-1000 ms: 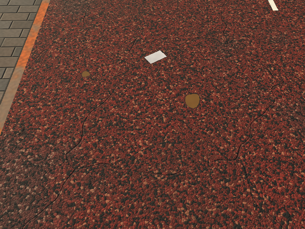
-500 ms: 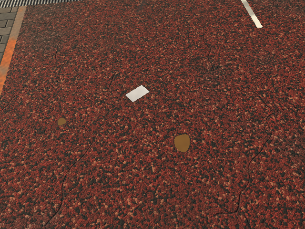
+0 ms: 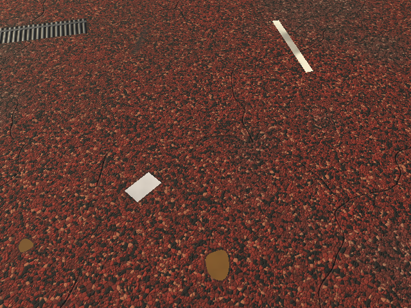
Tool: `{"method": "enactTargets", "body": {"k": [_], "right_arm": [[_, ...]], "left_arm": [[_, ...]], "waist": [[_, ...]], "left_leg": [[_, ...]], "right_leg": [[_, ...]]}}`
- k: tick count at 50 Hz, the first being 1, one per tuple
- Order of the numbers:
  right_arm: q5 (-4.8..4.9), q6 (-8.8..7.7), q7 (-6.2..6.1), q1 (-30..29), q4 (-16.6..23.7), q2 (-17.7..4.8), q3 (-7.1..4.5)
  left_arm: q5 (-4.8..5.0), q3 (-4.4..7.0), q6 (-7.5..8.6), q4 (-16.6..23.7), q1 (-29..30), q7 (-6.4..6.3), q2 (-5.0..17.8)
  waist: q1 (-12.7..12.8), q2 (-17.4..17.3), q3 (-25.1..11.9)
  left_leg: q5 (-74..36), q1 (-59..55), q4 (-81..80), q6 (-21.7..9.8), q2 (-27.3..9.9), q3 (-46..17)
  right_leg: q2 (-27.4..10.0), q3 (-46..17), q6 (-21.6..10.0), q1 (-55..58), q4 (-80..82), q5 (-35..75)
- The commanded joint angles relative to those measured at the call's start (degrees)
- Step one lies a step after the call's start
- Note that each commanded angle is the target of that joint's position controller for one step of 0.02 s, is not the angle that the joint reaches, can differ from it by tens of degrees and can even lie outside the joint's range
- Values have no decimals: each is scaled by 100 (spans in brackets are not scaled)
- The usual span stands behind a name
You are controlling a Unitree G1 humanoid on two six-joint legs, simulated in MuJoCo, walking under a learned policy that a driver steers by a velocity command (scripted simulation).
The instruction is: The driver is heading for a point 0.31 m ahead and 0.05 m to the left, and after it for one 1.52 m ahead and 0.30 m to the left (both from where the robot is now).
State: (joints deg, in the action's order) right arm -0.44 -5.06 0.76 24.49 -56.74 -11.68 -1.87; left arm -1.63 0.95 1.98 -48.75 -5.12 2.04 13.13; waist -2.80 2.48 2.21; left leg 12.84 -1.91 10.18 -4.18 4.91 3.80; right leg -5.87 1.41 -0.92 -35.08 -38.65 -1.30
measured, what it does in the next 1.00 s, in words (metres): walks ahead, turning left: right foot, then left foot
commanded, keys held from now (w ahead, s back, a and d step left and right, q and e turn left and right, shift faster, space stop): w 0.08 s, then w+q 0.60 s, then w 0.32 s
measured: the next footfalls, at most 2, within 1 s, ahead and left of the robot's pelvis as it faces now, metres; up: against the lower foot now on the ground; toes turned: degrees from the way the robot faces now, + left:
right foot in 0.12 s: +0.24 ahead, -0.12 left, +0.00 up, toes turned -3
left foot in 0.68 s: +0.49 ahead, +0.10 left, +0.00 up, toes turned +22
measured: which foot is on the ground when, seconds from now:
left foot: down 0.00-0.14, up 0.16-0.66, down 0.68-1.00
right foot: up 0.00-0.10, down 0.12-0.70, up 0.72-1.00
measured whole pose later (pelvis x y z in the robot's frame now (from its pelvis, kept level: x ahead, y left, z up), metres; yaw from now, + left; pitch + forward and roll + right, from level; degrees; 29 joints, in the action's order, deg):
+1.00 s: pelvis +0.51 +0.07 +0.00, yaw +23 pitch +0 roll +0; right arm -0.1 -3.9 0.4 20.9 -55.1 -13.2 -3.1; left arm -2.0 2.8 1.3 -49.2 -9.5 1.5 13.9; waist -1.4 2.3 2.3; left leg 11.3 1.5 12.7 -7.5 7.4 1.3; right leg -8.4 0.4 0.8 -36.9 -53.0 -7.0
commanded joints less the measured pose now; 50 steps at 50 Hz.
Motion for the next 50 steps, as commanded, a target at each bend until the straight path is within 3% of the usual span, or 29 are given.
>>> {"method": "enactTargets", "body": {"k": [1, 4, 5, 6, 7, 8, 9, 10, 11, 13, 18, 23, 28, 31, 33, 34, 35, 36, 37, 38, 39, 41, 42, 45, 50], "right_arm": [[-36, -38, -60, 338, 102, -880, -169], [-77, 2, -119, 188, 66, -983, -197], [-75, 21, -126, 147, 55, -997, -198], [-49, 41, -117, 77, 62, -956, -173], [13, 22, -99, 13, 268, -757, -100], [217, 33, -80, 751, 365, -133, 22], [43, 102, -142, 409, 243, -883, -170], [36, 93, -108, 10, 344, -846, -199], [43, 91, -77, -155, 356, -683, -167], [-95, 237, 3, -122, 306, -569, -179], [-116, 447, 139, -696, 541, -408, -201], [-110, 435, 215, -1666, 918, -312, -136], [-156, 412, 282, -2419, 1275, -305, -66], [-174, 420, 247, -2158, 1273, -440, -130], [-174, 386, 187, -1291, 1051, -632, -250], [-220, 331, 124, -469, 796, -822, -365], [-301, 320, 32, 121, 691, -1439, -560], [-158, 367, 26, -195, 815, -1870, -641], [-40, 421, -15, -211, 771, -1669, -590], [-23, 401, -60, -493, 719, -1347, -501], [-34, 352, -65, -739, 714, -1027, -410], [4, 222, -89, -1019, 698, -735, -289], [18, 143, -79, -920, 646, -726, -271], [44, 37, -61, -563, 480, -940, -301], [31, 36, -59, -80, 344, -893, -247]], "left_arm": [[15, 42, 101, 523, 709, -21, 333], [2, 104, 165, 496, 446, -61, 466], [-18, 157, 206, 345, -39, -98, 546], [-73, 235, 277, 38, -978, -154, 679], [-222, 360, 336, -155, -2030, -238, 1122], [-242, 513, 284, -183, -2215, -234, 1679], [-31, 459, 212, -114, -1877, -196, 1304], [6, 348, 218, -36, -1302, -185, 922], [2, 280, 261, -24, -1019, -167, 636], [34, 218, 336, -110, -892, -222, 421], [94, 270, 504, -295, -1290, -258, 558], [70, 250, 483, -439, -1573, -284, 511], [53, 285, 411, -626, -2000, -353, 667], [26, 333, 315, -629, -1912, -405, 857], [13, 391, 199, -581, -1818, -405, 1038], [36, 401, 155, -510, -1729, -374, 1067], [110, 305, 177, -276, -1808, -329, 700], [140, 282, 237, 102, -1745, -230, 446], [68, 311, 285, 178, -1099, -207, 707], [151, 266, 356, 192, -1045, -184, 588], [145, 264, 372, 59, -1199, -194, 557], [-57, 252, 179, -83, -1475, -166, 480], [-88, 258, 88, -99, -1494, -138, 459], [-71, 258, -26, 11, -1128, -70, 405], [-10, 252, -34, 328, -97, -43, 429]], "waist": [[-52, -657, 269], [178, -718, 149], [387, -693, -89], [801, -479, -585], [1157, 39, -1344], [817, 1381, -1987], [810, 376, -1620], [602, 157, -805], [487, 31, -397], [247, 224, -111], [160, 112, 45], [303, 103, 308], [502, 113, 419], [285, 293, 151], [-85, 345, -386], [-481, 90, -827], [-634, -693, -1404], [-218, -1552, -1708], [-362, -499, -1240], [-155, -369, -612], [115, -57, -238], [437, -208, -167], [457, -266, -201], [414, -368, -53], [82, -534, 158]], "left_leg": [[-2536, 29, -103, -656, -1626, -685], [-3680, -334, 501, -545, -1786, -657], [-4319, -283, 1118, -476, -1721, -654], [-4248, 87, 2173, -368, -1472, -487], [-2595, 1230, 3776, -257, -1173, -308], [1515, 3231, 5701, -36, -146, 38], [1590, 3628, 6171, -134, -403, -657], [1062, 3721, 6086, -161, -648, -754], [687, 3572, 5827, -140, -849, -734], [389, 3221, 5521, -38, -1020, -684], [-344, 3810, 5315, 124, -1125, -530], [-1219, 4067, 3976, 189, -1061, -229], [-1109, 3843, 2852, -94, -863, 300], [-311, 3218, 2648, -429, -435, 586], [239, 2238, 2434, -719, -38, 648], [47, 1070, 1891, -917, 43, 438], [635, -529, 1621, -1384, -1273, -1395], [89, -1467, 716, -2150, -2599, -4533], [-221, -1131, 520, -1952, -2485, -3845], [-616, -416, 472, -1734, -2363, -3066], [-1246, 271, 354, -1419, -2054, -2489], [-1862, 915, 167, -1104, -1588, -1705], [-2162, 977, 114, -1086, -1502, -1570], [-2501, 890, -78, -972, -1345, -1234], [-2636, 313, -183, -675, -1266, -1060]], "right_leg": [[227, 210, -92, 127, 442, -5], [441, 238, -346, 680, 811, -672], [612, 269, -447, 1359, 1021, -815], [653, 250, -599, 2574, 1387, -595], [-487, -918, -886, 4132, 1434, -939], [-2074, -3439, -1555, 5474, 1996, -1268], [-1872, -3549, -1437, 4908, 2220, -1649], [-1624, -2619, -1255, 4108, 2388, -1570], [-1365, -1965, -1076, 3474, 2658, -1152], [-959, -1066, -756, 2834, 2931, -656], [-863, -97, -724, 2884, 3167, 210], [-690, 645, -660, 3071, 3154, 772], [-915, 1084, -607, 3816, 2843, 1758], [-999, 1351, -536, 4234, 1937, 3949], [-1020, 1407, -531, 4208, 420, 4651], [-920, 1486, -391, 3618, -921, 3806], [-554, 1503, -171, 1931, -2835, 1255], [758, 681, 102, -98, -4555, -2994], [366, -194, 28, -635, -4510, -2440], [120, -189, -22, -628, -4115, -1942], [-66, -197, -45, -252, -3520, -1729], [-207, -229, 30, 446, -2901, -1560], [-182, -173, 66, 557, -2771, -1527], [-203, -37, 162, 196, -2217, -1055], [-154, 70, 196, -466, -1053, -148]]}}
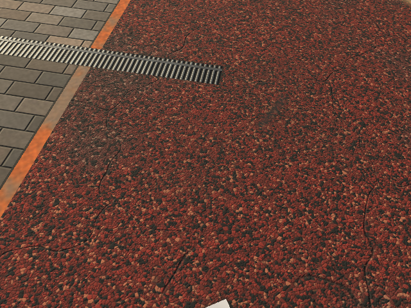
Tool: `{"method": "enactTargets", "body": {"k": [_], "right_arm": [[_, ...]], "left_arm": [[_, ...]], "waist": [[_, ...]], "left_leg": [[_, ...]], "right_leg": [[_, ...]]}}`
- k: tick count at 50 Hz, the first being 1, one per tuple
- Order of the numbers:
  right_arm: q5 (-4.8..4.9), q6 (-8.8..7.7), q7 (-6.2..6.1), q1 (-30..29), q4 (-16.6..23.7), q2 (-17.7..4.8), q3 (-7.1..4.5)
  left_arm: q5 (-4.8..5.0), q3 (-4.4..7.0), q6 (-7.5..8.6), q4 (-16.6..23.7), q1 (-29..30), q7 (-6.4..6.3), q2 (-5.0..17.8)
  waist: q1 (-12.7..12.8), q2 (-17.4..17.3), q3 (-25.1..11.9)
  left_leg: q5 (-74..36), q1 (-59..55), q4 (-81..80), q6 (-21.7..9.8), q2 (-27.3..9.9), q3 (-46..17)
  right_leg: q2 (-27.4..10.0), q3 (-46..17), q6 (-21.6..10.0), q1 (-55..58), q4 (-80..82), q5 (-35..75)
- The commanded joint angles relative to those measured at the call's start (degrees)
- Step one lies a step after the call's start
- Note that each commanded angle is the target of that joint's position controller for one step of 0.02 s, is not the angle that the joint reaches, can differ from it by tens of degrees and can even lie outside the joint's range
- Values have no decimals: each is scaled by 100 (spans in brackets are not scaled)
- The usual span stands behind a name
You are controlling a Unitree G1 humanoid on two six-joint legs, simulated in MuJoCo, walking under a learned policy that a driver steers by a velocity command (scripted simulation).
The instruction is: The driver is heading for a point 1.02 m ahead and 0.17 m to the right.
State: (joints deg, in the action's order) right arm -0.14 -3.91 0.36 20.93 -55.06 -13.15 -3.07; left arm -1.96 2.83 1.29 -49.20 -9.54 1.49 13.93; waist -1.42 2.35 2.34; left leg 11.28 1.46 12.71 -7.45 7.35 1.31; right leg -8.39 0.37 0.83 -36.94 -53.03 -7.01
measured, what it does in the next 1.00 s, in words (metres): walks ahead: right foot, then left foot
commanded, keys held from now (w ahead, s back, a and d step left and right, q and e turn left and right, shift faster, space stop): w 0.42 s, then no key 0.48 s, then e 0.10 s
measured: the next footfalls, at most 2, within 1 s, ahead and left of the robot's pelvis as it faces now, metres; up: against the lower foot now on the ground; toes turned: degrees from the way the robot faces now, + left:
right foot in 0.24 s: +0.32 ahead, -0.12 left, +0.00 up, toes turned -3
left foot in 0.72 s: +0.52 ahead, +0.05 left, +0.00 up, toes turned +3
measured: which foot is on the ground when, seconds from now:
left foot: down 0.00-0.24, up 0.26-0.70, down 0.72-1.00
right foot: up 0.00-0.22, down 0.24-0.74, up 0.76-1.00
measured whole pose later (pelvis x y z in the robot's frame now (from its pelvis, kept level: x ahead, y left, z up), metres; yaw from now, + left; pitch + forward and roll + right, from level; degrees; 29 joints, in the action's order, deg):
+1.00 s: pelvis +0.40 -0.02 -0.01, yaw -1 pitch -1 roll +0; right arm -0.8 -1.4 -2.2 12.0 -57.7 -10.1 -0.1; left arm -0.9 0.9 -1.7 -60.2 -13.4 -1.8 10.7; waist 0.6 1.3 2.7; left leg 6.0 16.6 23.3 -4.9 2.1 5.9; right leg -1.0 -0.9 -0.4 -15.4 -39.5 -24.6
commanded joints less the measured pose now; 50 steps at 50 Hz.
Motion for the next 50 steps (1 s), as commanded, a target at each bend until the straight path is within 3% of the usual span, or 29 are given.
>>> {"method": "enactTargets", "body": {"k": [1, 7, 9, 11, 12, 13, 14, 15, 16, 17, 19, 21, 24, 27, 31, 34, 35, 36, 37, 38, 39, 40, 41, 43, 46, 50], "right_arm": [[-9, -82, -26, 349, 147, -734, -113], [-99, -81, -119, 729, -89, -766, -55], [-120, -89, -158, 529, -100, -864, -60], [-157, -89, -165, 347, -114, -981, -82], [-115, -83, -152, 245, -95, -967, -67], [27, -111, -106, 445, 100, -624, 36], [104, -102, -68, 1052, 68, -332, 53], [-64, -70, -91, 583, 76, -762, -43], [-77, -96, -54, 192, 192, -734, -43], [-79, -100, -24, -13, 236, -623, -22], [-189, 29, 51, 99, 202, -467, 9], [-205, 115, 112, 71, 217, -358, 30], [-197, 173, 94, -402, 357, -311, 56], [-129, 162, 55, -859, 465, -167, 139], [-84, 148, -38, -1198, 463, -179, 181], [-120, 85, -117, -1015, 343, -295, 144], [-140, 37, -144, -688, 200, -315, 121], [-183, -54, -170, -291, 47, -396, 92], [-242, -139, -199, 212, -68, -789, 14], [-159, -70, -194, 268, -109, -876, -1], [13, -8, -142, 127, -42, -563, 82], [17, 27, -143, -231, -1, -497, 114], [-32, 71, -177, -550, 39, -383, 165], [-67, 126, -268, -914, 35, -268, 223], [-98, 134, -262, -863, -54, -328, 223], [-45, 276, -319, -1015, 50, -767, 38]], "left_arm": [[32, 47, 42, 428, 511, 19, 322], [54, -29, 126, 727, 1240, 35, 295], [67, -3, 173, 684, 939, 10, 369], [74, 104, 224, 330, -182, -95, 583], [10, 176, 282, 26, -1169, -160, 713], [-141, 315, 305, -127, -2025, -241, 1257], [-127, 388, 268, -157, -1963, -162, 1571], [101, 319, 228, -111, -1371, -104, 1183], [147, 213, 233, -12, -803, -81, 788], [114, 135, 266, -14, -559, -65, 522], [119, 40, 333, -184, -563, -104, 285], [140, 60, 428, -347, -842, -104, 406], [146, 62, 487, -491, -1046, -107, 534], [140, 1, 447, -580, -1117, -107, 468], [132, -37, 366, -754, -1396, -163, 455], [115, -44, 290, -827, -1305, -234, 439], [136, -42, 270, -842, -1213, -259, 442], [165, -42, 262, -874, -1221, -268, 444], [188, -84, 287, -782, -1400, -290, 346], [393, -207, 199, -984, -2348, -285, -233], [293, -119, 40, -1095, -2082, -331, 142], [165, -70, -32, -1009, -1641, -322, 240], [72, -72, -79, -993, -1347, -301, 165], [43, -115, -184, -1050, -1276, -280, -25], [101, -163, -294, -1273, -1425, -336, -112], [95, -114, -334, -1025, -875, -348, 106]], "waist": [[-106, -546, 167], [-268, -616, 366], [-16, -663, 277], [483, -704, -308], [938, -521, -824], [1069, 223, -1586], [666, 1217, -1960], [521, 288, -1295], [359, 18, -519], [248, -135, -179], [-7, 114, -34], [-61, 117, -77], [-77, 14, 139], [11, 190, 30], [245, 349, -171], [169, 359, -144], [12, 256, -184], [-174, -44, -327], [-185, -530, -877], [119, -1533, -1653], [-25, -1116, -1684], [48, -919, -1080], [148, -696, -710], [399, -830, -346], [395, -792, -547], [272, -896, -433]], "left_leg": [[-2544, -130, -427, -321, -1511, -776], [-3286, -903, -222, -361, -1783, -717], [-4366, -973, 155, -284, -1859, -610], [-5625, -953, 1407, -142, -1771, -492], [-4979, -374, 2598, -48, -1561, -317], [-2817, 1089, 4456, 109, -1077, -47], [1946, 2772, 6161, 231, 22, -151], [1561, 3176, 6459, 114, -412, -753], [1030, 3268, 6206, 117, -689, -663], [737, 3142, 5863, 130, -900, -585], [506, 2686, 5403, 271, -1111, -487], [386, 2667, 5216, 396, -1161, -333], [30, 2986, 4592, 635, -1231, -83], [-488, 2647, 3434, 721, -1093, 181], [-927, 2313, 2532, 635, -870, 274], [-562, 1986, 1988, 454, -792, 154], [-727, 1618, 1501, 375, -741, 140], [-1749, 969, 843, 305, -867, -2], [-4372, -117, 1214, 148, -1754, -726], [-6245, -990, 1423, -916, -2965, -1872], [-5474, -578, 1160, -1181, -3019, -2138], [-4372, -11, 837, -1110, -2787, -1892], [-3321, 474, 544, -905, -2550, -1694], [-2309, 1268, 159, -513, -2108, -1137], [-1554, 1261, 110, -342, -1933, -875], [282, 1464, 13, -322, -2040, -864]], "right_leg": [[146, 208, 8, -291, 631, 545], [495, 392, -309, -145, 1789, 525], [708, 447, -526, 450, 2070, 101], [1085, 534, -761, 1768, 2322, -288], [931, 374, -930, 3092, 2680, 36], [-464, -1313, -1338, 4727, 2767, -545], [-1673, -3935, -2067, 5528, 3467, -306], [-1351, -3699, -1895, 4833, 3678, -932], [-1165, -2767, -1733, 3944, 3863, -988], [-862, -2178, -1545, 3379, 4095, -668], [-447, -1385, -1278, 2759, 4347, -6], [-369, -1079, -1325, 2675, 4462, 542], [-293, -491, -1354, 2677, 4402, 2632], [40, 118, -1125, 2710, 4091, 3936], [-29, 122, -1010, 3268, 3751, 4079], [-239, -120, -980, 3547, 3240, 3946], [-198, -162, -892, 3582, 2869, 3802], [-7, -106, -715, 3456, 2284, 3268], [260, 45, -518, 2909, 1491, 1721], [972, 237, -368, 2244, 337, -1906], [1070, -116, -349, 2089, -117, -3182], [1015, -244, -320, 1859, -346, -3173], [914, -305, -280, 1827, -270, -2854], [733, -292, -150, 2223, 371, -2278], [814, -90, -49, 2585, 1130, -1977], [824, 116, -164, 2405, 1331, -1550]]}}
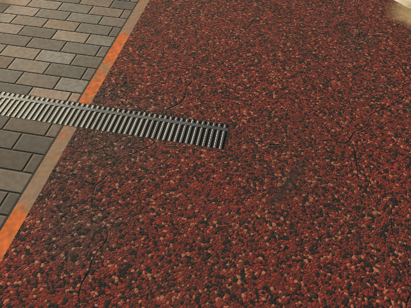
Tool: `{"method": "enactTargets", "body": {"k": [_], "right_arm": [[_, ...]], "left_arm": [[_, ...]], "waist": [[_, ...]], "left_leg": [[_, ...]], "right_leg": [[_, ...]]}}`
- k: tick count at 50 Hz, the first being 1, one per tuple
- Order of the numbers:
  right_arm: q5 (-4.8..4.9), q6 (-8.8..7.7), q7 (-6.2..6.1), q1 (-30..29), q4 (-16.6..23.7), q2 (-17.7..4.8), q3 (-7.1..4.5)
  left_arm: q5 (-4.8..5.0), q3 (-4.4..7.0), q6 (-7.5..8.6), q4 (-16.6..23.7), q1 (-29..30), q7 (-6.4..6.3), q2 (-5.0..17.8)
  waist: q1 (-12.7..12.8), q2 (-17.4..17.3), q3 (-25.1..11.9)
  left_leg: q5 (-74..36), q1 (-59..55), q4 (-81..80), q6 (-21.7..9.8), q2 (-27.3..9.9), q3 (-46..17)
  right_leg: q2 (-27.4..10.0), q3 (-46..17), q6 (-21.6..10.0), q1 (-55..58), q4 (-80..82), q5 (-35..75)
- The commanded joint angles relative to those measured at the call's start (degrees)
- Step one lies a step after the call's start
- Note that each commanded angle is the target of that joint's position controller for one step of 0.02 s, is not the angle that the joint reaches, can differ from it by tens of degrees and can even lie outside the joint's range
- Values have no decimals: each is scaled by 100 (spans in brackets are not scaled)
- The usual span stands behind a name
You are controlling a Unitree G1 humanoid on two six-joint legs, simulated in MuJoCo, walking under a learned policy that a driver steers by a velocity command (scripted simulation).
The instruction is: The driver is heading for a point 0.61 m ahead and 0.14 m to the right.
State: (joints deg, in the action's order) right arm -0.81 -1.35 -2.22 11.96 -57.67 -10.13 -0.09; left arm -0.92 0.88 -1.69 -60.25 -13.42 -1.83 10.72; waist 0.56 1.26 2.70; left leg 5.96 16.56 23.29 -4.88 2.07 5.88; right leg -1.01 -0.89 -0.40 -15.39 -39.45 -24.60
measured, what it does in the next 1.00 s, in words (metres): steps on the spot, turning right: right foot, then left foot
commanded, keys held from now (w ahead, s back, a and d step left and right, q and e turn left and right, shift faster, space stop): e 0.40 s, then no key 0.26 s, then w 0.34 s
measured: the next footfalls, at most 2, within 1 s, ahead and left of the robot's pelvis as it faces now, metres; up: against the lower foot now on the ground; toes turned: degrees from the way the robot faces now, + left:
right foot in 0.12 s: +0.02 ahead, -0.12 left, +0.00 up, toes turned -5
left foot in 0.50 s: +0.03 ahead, +0.10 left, +0.00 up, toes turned -17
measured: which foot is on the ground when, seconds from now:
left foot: down 0.00-0.12, up 0.14-0.48, down 0.50-0.90, up 0.92-1.00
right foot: up 0.00-0.10, down 0.12-0.50, up 0.52-0.88, down 0.90-1.00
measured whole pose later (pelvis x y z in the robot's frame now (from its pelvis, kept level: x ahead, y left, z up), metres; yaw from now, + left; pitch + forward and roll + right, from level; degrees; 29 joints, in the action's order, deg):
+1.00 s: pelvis +0.00 -0.01 +0.01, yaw -18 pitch -1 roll +0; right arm -1.3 -0.4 0.7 17.1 -54.7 -14.6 -3.5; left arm -1.3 2.6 2.2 -57.4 -17.5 -0.5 12.9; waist 0.0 -1.8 0.1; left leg 21.5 20.0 46.5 -3.8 -0.1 1.1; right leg 3.1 0.4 -4.2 -2.2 -17.7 -15.2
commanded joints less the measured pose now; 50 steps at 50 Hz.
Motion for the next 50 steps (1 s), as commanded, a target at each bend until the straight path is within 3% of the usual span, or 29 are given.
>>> {"method": "enactTargets", "body": {"k": [1, 4, 6, 7, 8, 10, 11, 13, 15, 19, 22, 24, 25, 26, 27, 28, 29, 30, 33, 35, 37, 39, 41, 44, 45, 46, 47, 48, 50], "right_arm": [[32, 82, -82, -113, 328, -1127, -309], [52, 216, -141, -166, 370, -1148, -407], [44, 269, -157, -185, 395, -1072, -451], [77, 312, -148, -177, 547, -788, -410], [81, 347, -163, -545, 711, -672, -385], [42, 373, -66, -408, 699, -650, -396], [39, 336, -44, -336, 687, -715, -421], [-45, 272, -25, -220, 659, -785, -438], [15, 249, -48, -371, 785, -734, -408], [104, 237, -89, -557, 1041, -743, -350], [144, 204, -90, -151, 1033, -790, -344], [103, 156, -97, 359, 906, -734, -332], [14, 115, -125, 374, 914, -1020, -393], [-74, 117, -134, 140, 1095, -1521, -456], [-106, 132, -81, 9, 1139, -1623, -470], [-103, 113, -41, -101, 1163, -1310, -391], [-47, 89, -19, -424, 1183, -1032, -317], [-40, 77, -15, -618, 1245, -947, -285], [-13, 13, -40, -234, 1084, -927, -245], [-40, 8, -7, 215, 878, -995, -257], [-66, 83, 39, 567, 697, -1243, -364], [-80, 120, 84, 702, 605, -1303, -420], [-71, 112, 128, 694, 545, -1326, -469], [20, 104, 166, 242, 576, -1202, -496], [19, 48, 186, -31, 718, -931, -426], [34, -18, 226, -298, 950, -453, -299], [-75, -36, 214, -685, 1122, -880, -384], [-68, -57, 266, -646, 1079, -1053, -443], [-66, -105, 392, -183, 826, -1019, -456]], "left_arm": [[-23, 91, -26, 133, -450, -2, 438], [-61, 92, 14, 209, -600, 35, 320], [-125, 121, 66, 292, -763, 55, 432], [-110, 252, 92, 424, -734, 29, 962], [-70, 368, 94, 471, -743, 25, 1304], [-68, 400, 90, 595, -376, -48, 1168], [-47, 427, 69, 722, -131, -54, 1170], [-11, 431, 72, 849, -6, -20, 1020], [6, 453, 79, 810, -289, 1, 979], [-19, 571, 16, 826, -517, 8, 1229], [-18, 610, -40, 957, -153, 58, 1303], [40, 593, -94, 1038, 178, 73, 1259], [46, 535, -96, 1078, 61, 66, 1041], [78, 405, -72, 1177, -203, 62, 545], [-7, 505, -93, 1136, -42, 20, 979], [-15, 535, -104, 1073, -52, 35, 1092], [-10, 544, -112, 958, -99, 60, 1059], [-17, 540, -119, 886, -176, 80, 1027], [-32, 466, -136, 768, -127, 114, 896], [-46, 354, -124, 764, 104, 120, 742], [-88, 319, -66, 878, 512, 160, 825], [-65, 297, 20, 930, 702, 194, 850], [-34, 266, 130, 861, 562, 197, 767], [-32, 255, 276, 442, -452, 136, 637], [-70, 310, 340, 305, -949, 84, 903], [-80, 394, 381, 279, -1466, 46, 1372], [-73, 474, 377, 155, -1458, 66, 1596], [-51, 392, 409, 274, -987, 91, 1269], [-4, 309, 509, 427, -528, 137, 984]], "waist": [[59, -778, -404], [109, -593, -253], [157, -134, -72], [61, 951, 91], [287, 1613, 447], [-72, 611, 292], [-178, 435, 161], [-176, 409, -268], [-20, 483, -457], [219, 727, -605], [84, 830, -742], [-233, 686, -725], [-122, 122, -667], [97, -1295, -674], [-45, -1265, -513], [78, -859, -311], [244, -630, -59], [321, -736, -44], [145, -909, -274], [-107, -1001, -384], [-359, -1235, -65], [-410, -1120, 146], [-316, -956, 164], [267, -592, 137], [490, -52, 36], [687, 1099, -234], [712, 906, 593], [382, 495, 935], [38, 488, 721]], "left_leg": [[1135, 22, -1047, -586, -1565, -1329], [1456, 280, -848, -505, -1669, -1211], [1543, 607, -228, -161, -1454, -871], [1834, 981, 796, 227, -649, -141], [2186, 1298, 2087, 392, 130, 8], [1976, 1278, 3312, 422, -4, -670], [1782, 1362, 3399, 425, -26, -732], [1666, 1397, 3464, 504, -16, -701], [1746, 1466, 3081, 601, -35, -680], [1980, 1142, 2164, 628, -14, -755], [1861, 296, 1284, 541, 79, -682], [828, -745, -247, 459, 88, -549], [805, -1259, -917, 329, -531, -1203], [218, -1694, -1291, -108, -2072, -2906], [-472, -735, -1075, -785, -2491, -3150], [-652, -414, -1081, -946, -2293, -2942], [-630, -260, -1022, -786, -1890, -2378], [-786, -344, -962, -575, -1532, -1929], [-1966, -951, -661, -585, -1301, -1471], [-109, -1280, -955, -615, -1301, -1657], [1757, -1380, -1334, -720, -1372, -2095], [2191, -1356, -1473, -802, -1506, -2316], [2167, -1167, -1453, -814, -1530, -2309], [2341, 232, -811, -491, -1094, -1764], [2471, 1301, 43, -260, -781, -1344], [2632, 2313, 1744, 30, -75, -399], [2409, 2921, 2367, 27, -143, -425], [1902, 2915, 2785, 34, -447, -699], [1262, 2632, 3016, 149, -583, -681]], "right_leg": [[89, 299, -92, 171, -39, 213], [73, 386, -304, 243, 376, 424], [-208, -243, -576, 351, 1349, 798], [-1139, -1805, -943, 5, 2294, 806], [-1840, -2928, -1391, -389, 2934, 1217], [-1431, -2204, -1456, -344, 2639, 1953], [-1171, -1920, -1315, -99, 2452, 2339], [-937, -1620, -1283, 490, 2104, 3433], [-925, -1671, -1304, 947, 1925, 3831], [-1011, -2114, -1370, 1206, 1811, 3866], [-904, -2190, -1177, 891, 1743, 3875], [-571, -2001, -771, 348, 1501, 3191], [-223, -1734, -439, -232, 1103, 2078], [658, -886, -127, -1193, 127, 115], [816, -589, -90, -1070, -861, -977], [687, -826, -130, -897, -1456, -754], [594, -855, -113, -859, -1692, -330], [605, -775, -54, -851, -1759, -50], [568, -589, 186, -754, -1347, 69], [422, -305, 229, -666, -587, 47], [389, 9, 164, -850, -220, -187], [334, 127, 57, -805, 181, -312], [328, 232, -119, -354, 720, -190], [401, 389, -489, 1731, 2288, 910], [-250, -461, -632, 2726, 2587, 315], [-1610, -2391, -957, 3323, 3261, -1320], [-2172, -3201, -1438, 2351, 3641, -1813], [-1916, -2868, -1448, 2020, 3651, -1697], [-1334, -1927, -1129, 1943, 3699, -540]]}}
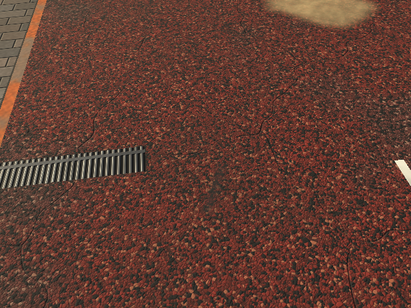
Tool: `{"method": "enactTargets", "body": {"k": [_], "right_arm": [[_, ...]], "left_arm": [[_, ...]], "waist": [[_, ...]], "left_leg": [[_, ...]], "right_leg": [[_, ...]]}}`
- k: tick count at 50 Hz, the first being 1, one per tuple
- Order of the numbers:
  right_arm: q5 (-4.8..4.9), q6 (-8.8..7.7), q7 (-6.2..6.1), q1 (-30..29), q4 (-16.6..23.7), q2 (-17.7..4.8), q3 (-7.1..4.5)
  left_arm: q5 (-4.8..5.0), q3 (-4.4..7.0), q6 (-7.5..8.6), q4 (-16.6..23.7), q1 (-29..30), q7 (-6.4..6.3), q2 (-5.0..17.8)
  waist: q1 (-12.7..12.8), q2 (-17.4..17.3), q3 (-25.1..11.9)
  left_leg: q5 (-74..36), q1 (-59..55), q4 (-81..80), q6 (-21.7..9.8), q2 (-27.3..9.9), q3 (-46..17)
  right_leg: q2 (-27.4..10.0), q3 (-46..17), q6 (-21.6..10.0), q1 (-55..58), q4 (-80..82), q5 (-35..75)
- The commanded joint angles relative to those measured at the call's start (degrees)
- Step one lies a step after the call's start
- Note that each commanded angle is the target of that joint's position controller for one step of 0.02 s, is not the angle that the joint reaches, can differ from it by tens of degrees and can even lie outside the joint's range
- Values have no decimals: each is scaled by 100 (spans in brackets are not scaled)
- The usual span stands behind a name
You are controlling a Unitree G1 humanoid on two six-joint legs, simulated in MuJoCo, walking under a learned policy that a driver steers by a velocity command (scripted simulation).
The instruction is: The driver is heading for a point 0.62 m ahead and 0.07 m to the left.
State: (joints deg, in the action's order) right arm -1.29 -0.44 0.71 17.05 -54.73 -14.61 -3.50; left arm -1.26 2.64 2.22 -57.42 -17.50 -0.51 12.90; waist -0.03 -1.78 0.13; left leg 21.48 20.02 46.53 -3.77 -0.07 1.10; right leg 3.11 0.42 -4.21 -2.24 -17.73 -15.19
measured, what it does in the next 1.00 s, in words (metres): walks ahead: left foot, then right foot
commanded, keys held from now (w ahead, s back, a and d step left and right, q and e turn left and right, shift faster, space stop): w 0.74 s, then no key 0.26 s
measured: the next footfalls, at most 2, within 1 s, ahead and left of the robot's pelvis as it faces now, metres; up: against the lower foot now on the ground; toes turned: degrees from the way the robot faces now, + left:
left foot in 0.34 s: +0.32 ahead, +0.12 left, +0.00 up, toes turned +5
right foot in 0.88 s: +0.64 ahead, -0.05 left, +0.00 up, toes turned -4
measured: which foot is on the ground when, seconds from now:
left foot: up 0.00-0.32, down 0.34-0.88, up 0.90-1.00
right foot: down 0.00-0.36, up 0.38-0.86, down 0.88-1.00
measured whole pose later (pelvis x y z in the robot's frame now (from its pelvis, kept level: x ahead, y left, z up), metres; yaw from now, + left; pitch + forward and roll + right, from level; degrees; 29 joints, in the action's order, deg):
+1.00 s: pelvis +0.50 +0.02 -0.01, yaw +1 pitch +0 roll +1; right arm -0.2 -3.2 -1.2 18.3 -58.5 -11.5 -1.9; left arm -0.7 1.6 4.6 -54.0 -6.7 -0.1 11.3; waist -1.6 -1.0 5.7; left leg 27.1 17.1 64.5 -2.0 1.9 -0.7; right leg 1.6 6.4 -5.3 -21.0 -27.1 -6.3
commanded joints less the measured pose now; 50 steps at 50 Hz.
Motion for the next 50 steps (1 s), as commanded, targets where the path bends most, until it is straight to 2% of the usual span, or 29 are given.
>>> {"method": "enactTargets", "body": {"k": [1, 3, 7, 12, 14, 15, 16, 17, 18, 19, 20, 21, 22, 23, 25, 28, 32, 35, 37, 40, 42, 43, 44, 45, 46, 47, 48, 49, 50], "right_arm": [[-77, -192, 144, -659, 482, -554, -121], [-110, -170, 182, -797, 526, -416, -97], [-68, -134, 208, -1568, 864, -259, -15], [-36, -126, 190, -2056, 1168, -241, 55], [-27, -153, 120, -1632, 1087, -341, 5], [-16, -181, 64, -1071, 923, -467, -60], [-22, -231, 5, -115, 601, -581, -135], [-132, -290, -74, 809, 347, -892, -241], [-253, -307, -83, 1305, 276, -1572, -390], [-29, -266, -10, 986, 281, -1346, -342], [30, -269, -8, 229, 359, -1088, -264], [33, -315, 18, -192, 433, -670, -154], [28, -363, 14, -342, 402, -496, -94], [45, -399, -2, -365, 320, -346, -38], [41, -497, -3, -128, 185, -290, -5], [62, -556, -15, 226, 22, -420, -21], [86, -552, -26, 646, -119, -354, 29], [82, -563, -53, 931, -224, -370, 47], [57, -550, -83, 1133, -312, -383, 55], [-3, -498, -149, 1125, -412, -353, 86], [-12, -488, -192, 941, -407, -445, 70], [45, -468, -194, 820, -405, -485, 65], [138, -487, -199, 869, -301, -395, 105], [368, -456, -195, 1764, -300, 286, 242], [396, -364, -261, 1859, -500, -183, 108], [261, -331, -259, 1302, -381, -307, 53], [133, -329, -235, 821, -273, -189, 73], [49, -282, -204, 612, -253, -129, 62], [-40, -180, -169, 654, -271, -65, 60]], "left_arm": [[34, 106, 172, 121, -181, -3, 698], [43, 76, 254, -9, -450, 15, 636], [27, 28, 296, -164, -789, 23, 616], [22, 27, 318, -286, -998, -24, 799], [12, 35, 317, -283, -851, -49, 892], [-12, 53, 301, -289, -804, -56, 961], [-4, 60, 265, -279, -731, -53, 983], [21, 13, 262, -208, -778, -32, 850], [222, -141, 259, -37, -1448, 51, 79], [84, 10, 277, -85, -1137, 57, 608], [70, 78, 270, 109, -619, 70, 721], [53, 46, 305, 172, -359, 105, 633], [29, 37, 275, 159, -309, 126, 484], [-61, 20, 199, 131, -430, 152, 399], [-94, 10, 80, 102, -475, 214, 281], [-96, 16, -3, 340, 171, 255, 297], [-66, -13, 12, 707, 1170, 279, 269], [-28, -76, 44, 901, 1724, 290, 163], [-22, -86, 57, 1019, 2004, 277, 187], [-38, -95, 146, 1017, 1871, 215, 162], [-61, -19, 248, 710, 983, 134, 345], [-107, 33, 331, 441, 205, 86, 444], [-229, 117, 403, 246, -522, 25, 785], [-308, 241, 369, 184, -923, 19, 1286], [62, 241, 272, 242, -920, 71, 1139], [142, 175, 237, 367, -254, 62, 897], [117, 52, 233, 418, 254, 38, 499], [103, -28, 241, 387, 423, 1, 260], [117, -84, 245, 329, 457, -42, 146]], "waist": [[69, 759, 869], [73, 669, 731], [203, 709, 894], [253, 759, 918], [-8, 789, 656], [-262, 801, 299], [-678, 659, -224], [-987, 362, -797], [-667, -1142, -1715], [-666, -599, -1639], [-315, -388, -605], [-207, -27, -121], [-42, -64, 114], [127, -174, 219], [215, -181, 197], [178, -115, 442], [-38, -35, 630], [-205, -104, 624], [-297, -129, 637], [-191, -172, 576], [147, -335, 131], [503, -216, -219], [682, 28, -805], [368, 1364, -1897], [476, 890, -2593], [290, 545, -1772], [182, 497, -934], [55, 440, -466], [-97, 458, -328]], "left_leg": [[-530, 2211, 847, 105, -391, -97], [-862, 2237, 970, 217, -405, 33], [-1373, 2180, 280, 371, -397, 268], [-1539, 1400, -952, 34, -199, 473], [-1271, 665, -1206, -191, 35, 550], [-1090, 14, -1306, -292, 219, 575], [-1220, -1103, -1708, -401, 381, 643], [-772, -2587, -1840, -578, -308, -84], [482, -4128, -2416, -1275, -2202, -3106], [738, -3570, -3307, -1335, -2295, -4364], [938, -2674, -3325, -1170, -2115, -3354], [425, -1860, -3530, -1054, -1876, -2625], [-66, -1380, -3669, -883, -1585, -2047], [-531, -973, -3772, -770, -1373, -1615], [-1200, -786, -3881, -798, -1236, -1197], [-1386, -926, -4151, -865, -1154, -857], [-2095, -1328, -4201, -813, -983, -500], [-2763, -1614, -4096, -735, -938, -285], [-3184, -1999, -3984, -739, -1030, -254], [-5066, -2409, -3281, -594, -1083, -75], [-6276, -2563, -2316, -403, -1015, -81], [-6054, -2415, -1373, -260, -826, 42], [-4480, -1489, -180, -119, -604, 120], [573, 207, 2056, 95, 245, 392], [1532, 573, 2934, 122, 513, -397], [1060, 754, 2896, 135, 215, -601], [719, 903, 2531, 154, 29, -526], [511, 757, 2157, 197, -120, -524], [313, 296, 1775, 247, -199, -506]], "right_leg": [[-1595, -1710, -714, 620, 1496, -827], [-1445, -1247, -716, 607, 1380, 284], [-1323, -770, -754, 273, 1299, 1657], [-1521, -536, -648, 451, 1136, 2948], [-1568, -370, -502, 644, 513, 4486], [-1538, -280, -412, 723, -234, 5354], [-1361, -106, -307, 509, -1388, 5499], [-1100, 14, -232, -554, -2891, 4034], [-103, 268, 42, -2484, -5227, 34], [69, -582, -107, -2940, -5878, -1236], [-327, -550, -184, -3262, -5982, -745], [-577, -469, -204, -3147, -5625, -278], [-747, -414, -201, -2926, -5294, -95], [-846, -376, -141, -2626, -5048, -28], [-871, -253, -46, -2464, -4848, 65], [-1021, -82, 127, -3131, -4329, 547], [-1015, 136, 313, -3629, -3118, 1312], [-826, 345, 299, -3408, -2235, 1715], [-723, 424, 231, -3393, -1890, 1713], [-452, 498, 43, -2939, -1450, 1410], [-117, 504, -139, -1977, -1186, 1182], [-80, 518, -247, -1085, -595, 1839], [-836, -41, -399, 354, -825, 3654], [-2807, -1951, -1368, 2382, -1469, 6815], [-2948, -2606, -1829, 2453, -1252, 7148], [-2632, -1946, -1646, 1531, -846, 6362], [-2336, -1516, -1393, 702, -496, 5650], [-2084, -1133, -1168, 34, -201, 5255], [-1875, -838, -984, -541, -15, 4980]]}}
